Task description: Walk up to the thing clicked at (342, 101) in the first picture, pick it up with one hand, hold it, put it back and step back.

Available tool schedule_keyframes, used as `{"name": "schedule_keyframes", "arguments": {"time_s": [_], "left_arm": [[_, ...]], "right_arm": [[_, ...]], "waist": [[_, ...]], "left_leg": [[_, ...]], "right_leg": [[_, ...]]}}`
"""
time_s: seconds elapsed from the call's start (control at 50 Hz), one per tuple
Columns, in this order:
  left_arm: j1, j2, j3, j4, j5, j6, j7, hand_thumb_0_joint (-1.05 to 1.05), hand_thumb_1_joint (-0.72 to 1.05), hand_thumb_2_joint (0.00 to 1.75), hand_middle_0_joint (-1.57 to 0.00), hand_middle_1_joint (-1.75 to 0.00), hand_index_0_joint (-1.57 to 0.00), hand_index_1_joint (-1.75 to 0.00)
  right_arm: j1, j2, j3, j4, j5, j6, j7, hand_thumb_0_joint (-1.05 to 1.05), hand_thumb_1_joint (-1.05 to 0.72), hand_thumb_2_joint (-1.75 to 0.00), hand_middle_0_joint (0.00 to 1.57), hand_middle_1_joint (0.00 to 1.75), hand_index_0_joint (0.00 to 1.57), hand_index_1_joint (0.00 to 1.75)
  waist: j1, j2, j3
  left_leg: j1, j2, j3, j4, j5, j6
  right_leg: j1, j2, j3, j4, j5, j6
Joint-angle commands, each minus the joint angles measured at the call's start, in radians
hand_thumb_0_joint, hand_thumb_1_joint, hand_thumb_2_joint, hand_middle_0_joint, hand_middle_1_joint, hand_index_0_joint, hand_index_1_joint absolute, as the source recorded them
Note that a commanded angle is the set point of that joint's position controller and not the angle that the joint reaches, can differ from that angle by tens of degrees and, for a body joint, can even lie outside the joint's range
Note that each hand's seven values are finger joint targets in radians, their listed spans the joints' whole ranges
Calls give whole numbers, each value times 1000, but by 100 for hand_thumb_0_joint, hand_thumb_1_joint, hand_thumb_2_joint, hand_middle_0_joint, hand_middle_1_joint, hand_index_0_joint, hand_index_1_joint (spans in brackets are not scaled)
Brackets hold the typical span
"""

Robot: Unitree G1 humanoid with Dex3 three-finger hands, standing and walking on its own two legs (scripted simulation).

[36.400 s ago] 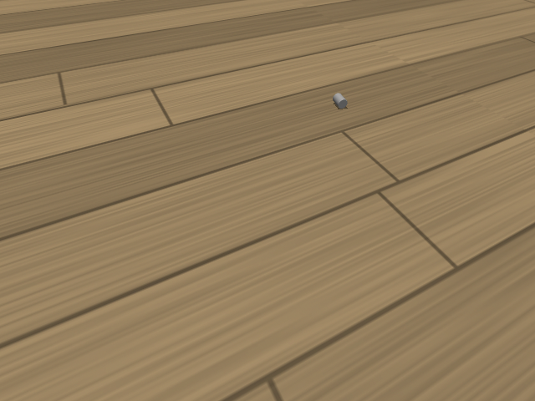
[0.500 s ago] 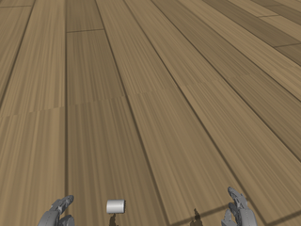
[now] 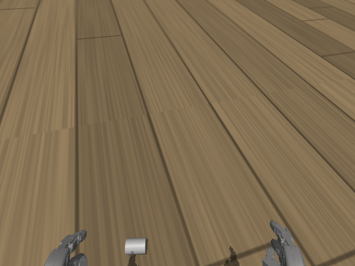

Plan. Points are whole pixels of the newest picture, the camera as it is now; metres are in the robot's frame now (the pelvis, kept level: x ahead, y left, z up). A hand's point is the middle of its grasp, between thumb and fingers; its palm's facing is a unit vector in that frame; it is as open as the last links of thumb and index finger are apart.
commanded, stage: home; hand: left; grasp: from above
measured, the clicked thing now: (136, 245) +0.38 +0.17 -0.68
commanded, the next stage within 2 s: stand in 0.20 s
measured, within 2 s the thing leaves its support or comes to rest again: neither
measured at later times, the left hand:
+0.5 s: hand out of the picture +0.13 +0.22 -0.09, palm faces +0.03 -0.94 -0.33, open 7.4 cm
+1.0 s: hand out of the picture +0.01 +0.24 -0.10, palm faces +0.05 -0.94 -0.33, open 7.4 cm
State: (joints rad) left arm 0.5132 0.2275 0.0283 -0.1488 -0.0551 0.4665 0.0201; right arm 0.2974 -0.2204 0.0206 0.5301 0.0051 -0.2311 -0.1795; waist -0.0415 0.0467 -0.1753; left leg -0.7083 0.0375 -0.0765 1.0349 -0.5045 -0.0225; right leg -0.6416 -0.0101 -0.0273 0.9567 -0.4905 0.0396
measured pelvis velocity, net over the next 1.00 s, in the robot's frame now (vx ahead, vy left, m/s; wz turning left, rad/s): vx -0.02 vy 0.00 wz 0.03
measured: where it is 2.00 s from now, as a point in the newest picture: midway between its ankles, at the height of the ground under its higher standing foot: outside the picture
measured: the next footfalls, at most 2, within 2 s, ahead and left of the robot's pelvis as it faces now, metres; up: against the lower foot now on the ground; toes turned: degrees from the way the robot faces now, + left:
none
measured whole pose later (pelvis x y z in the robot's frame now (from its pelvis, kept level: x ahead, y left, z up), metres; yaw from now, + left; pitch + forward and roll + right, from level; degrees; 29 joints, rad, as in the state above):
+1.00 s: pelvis -0.02 +0.00 +0.06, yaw +2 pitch -5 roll +0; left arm 0.22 0.28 0.03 1.09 0.04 0.02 0.03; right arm 0.17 -0.27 -0.04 1.07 -0.03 0.01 -0.02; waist 0.02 0.01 0.07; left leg -0.16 -0.01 -0.05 0.47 -0.22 -0.01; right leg -0.11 -0.06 -0.02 0.43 -0.23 0.05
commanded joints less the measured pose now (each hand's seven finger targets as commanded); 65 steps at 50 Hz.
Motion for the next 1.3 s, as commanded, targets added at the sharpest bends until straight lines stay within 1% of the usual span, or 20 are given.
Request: {"name": "schedule_keyframes", "arguments": {"time_s": [0.0, 0.12, 0.14, 0.26, 0.28, 0.3, 0.32, 0.36, 0.38, 0.42, 0.5, 0.52, 0.56, 0.64, 0.8, 0.86, 0.96, 1.04, 1.1, 1.28], "left_arm": [[-26, 99, 54, -200, 4, -51, 6, 0, 90, 90, -20, -30, -20, -30], [-37, 98, 57, -200, 3, -53, 7, 0, 90, 90, -20, -30, -20, -30], [-26, 108, 71, -195, 4, -52, 9, 0, 90, 90, -20, -30, -20, -30], [-26, 107, 64, -199, 5, -52, 9, 0, 90, 90, -20, -30, -20, -30], [-312, 192, 60, 152, 124, -268, 46, 0, 90, 90, -20, -30, -20, -30], [-237, 213, 82, 332, 131, -334, 42, 0, 90, 90, -20, -30, -20, -30], [-221, 220, 75, 376, 125, -370, 36, 0, 90, 90, -20, -30, -20, -30], [-245, 221, 58, 463, 127, -410, 26, 0, 90, 90, -20, -30, -20, -30], [-276, 220, 62, 508, 122, -412, 23, 0, 90, 90, -20, -30, -20, -30], [-292, 217, 67, 594, 106, -421, 23, 0, 90, 90, -20, -30, -20, -30], [-330, 204, 67, 749, 102, -450, 26, 0, 90, 90, -20, -30, -20, -30], [-331, 204, 67, 783, 99, -455, 25, 0, 90, 90, -20, -30, -20, -30], [-324, 196, 66, 850, 100, -461, 25, 0, 90, 90, -20, -30, -20, -30], [-321, 208, 63, 955, 95, -470, 22, 0, 90, 90, -20, -30, -20, -30], [-321, 226, 52, 1107, 89, -470, 21, 0, 90, 90, -20, -30, -20, -30], [-327, 236, 48, 1144, 94, -473, 21, 0, 90, 90, -20, -30, -20, -30], [-329, 235, 43, 1184, 92, -475, 20, 0, 90, 90, -20, -30, -20, -30], [-340, 247, 43, 1201, 90, -481, 20, 0, 90, 90, -20, -30, -20, -30], [-356, 260, 46, 1203, 90, -482, 20, 0, 90, 90, -20, -30, -20, -30], [-376, 264, 44, 1216, 81, -483, 15, 0, 90, 90, -20, -30, -20, -30]], "right_arm": [[-63, -128, -51, -158, 1, -53, -10, 0, -90, -90, 20, 30, 20, 30], [-75, -124, -48, -169, 2, -52, -6, 0, -90, -90, 20, 30, 20, 30], [-69, -128, -52, -167, 3, -53, -8, 0, -90, -90, 20, 30, 20, 30], [-72, -129, -52, -171, 3, -52, -9, 0, -90, -90, 20, 30, 20, 30], [-129, -231, -84, 95, -120, 55, 50, 0, -90, -90, 20, 30, 20, 30], [-141, -243, -97, 97, -116, 91, 80, 0, -90, -90, 20, 30, 20, 30], [-145, -254, -104, 65, -120, 114, 93, 0, -90, -90, 20, 30, 20, 30], [-121, -234, -103, 119, -88, 125, 127, 0, -90, -90, 20, 30, 20, 30], [-117, -222, -100, 144, -65, 131, 143, 0, -90, -90, 20, 30, 20, 30], [-140, -220, -109, 169, -52, 139, 158, 0, -90, -90, 20, 30, 20, 30], [-143, -226, -112, 239, -57, 163, 164, 0, -90, -90, 20, 30, 20, 30], [-150, -228, -112, 253, -56, 165, 162, 0, -90, -90, 20, 30, 20, 30], [-156, -228, -113, 279, -57, 177, 159, 0, -90, -90, 20, 30, 20, 30], [-153, -242, -111, 337, -48, 185, 152, 0, -90, -90, 20, 30, 20, 30], [-158, -258, -105, 432, -34, 204, 143, 0, -90, -90, 20, 30, 20, 30], [-164, -252, -104, 458, -30, 212, 145, 0, -90, -90, 20, 30, 20, 30], [-164, -253, -103, 487, -31, 219, 150, 0, -90, -90, 20, 30, 20, 30], [-162, -248, -99, 500, -29, 220, 154, 0, -90, -90, 20, 30, 20, 30], [-169, -249, -95, 509, -29, 220, 155, 0, -90, -90, 20, 30, 20, 30], [-181, -267, -86, 526, -27, 215, 153, 0, -90, -90, 20, 30, 20, 30]], "waist": [[-3, 15, -64], [2, 22, -44], [0, 7, -59], [-1, 0, -47], [78, -62, 175], [73, -110, 89], [56, -140, 94], [57, -62, 28], [62, -84, 56], [69, -77, 52], [70, -33, 88], [73, -19, 91], [73, -11, 144], [67, 5, 146], [56, 5, 206], [55, -43, 240], [51, -21, 253], [48, -53, 248], [50, -54, 260], [53, -40, 229]], "left_leg": [[118, -26, 30, -180, 257, 26], [102, -26, 28, -185, 224, 26], [113, -24, 27, -184, 226, 27], [99, -28, 34, -178, 220, 29], [107, -1, -15, -260, 381, 82], [161, -13, 25, -260, 359, 92], [188, -26, 12, -244, 361, 88], [280, -22, 6, -271, 388, 88], [290, -31, 15, -296, 344, 81], [333, -26, 3, -309, 357, 80], [370, 3, -43, -397, 355, 91], [390, 12, -55, -420, 379, 93], [359, 19, -76, -481, 280, 92], [445, 28, -77, -535, 352, 78], [503, 46, -85, -671, 303, 58], [504, 38, -75, -687, 270, 50], [501, 40, -74, -715, 214, 50], [532, 35, -57, -698, 283, 48], [532, 38, -59, -710, 285, 44], [564, 51, -51, -715, 376, 41]], "right_leg": [[25, 32, -46, -138, 222, -37], [14, 33, -48, -144, 195, -37], [22, 34, -47, -142, 196, -37], [15, 32, -46, -145, 193, -37], [229, -50, 13, -188, 172, -62], [251, -63, 92, -223, 151, -99], [206, -65, 129, -256, 188, -124], [290, -83, 122, -221, 303, -110], [272, -86, 116, -244, 258, -99], [273, -83, 103, -282, 258, -83], [318, -73, 67, -311, 264, -60], [328, -68, 59, -309, 284, -57], [352, -62, 48, -359, 225, -56], [400, -69, 50, -425, 291, -55], [484, -80, 46, -546, 294, -45], [487, -89, 52, -592, 257, -45], [501, -90, 51, -624, 224, -38], [497, -104, 67, -657, 231, -41], [494, -104, 67, -658, 218, -40], [532, -111, 70, -663, 301, -43]]}}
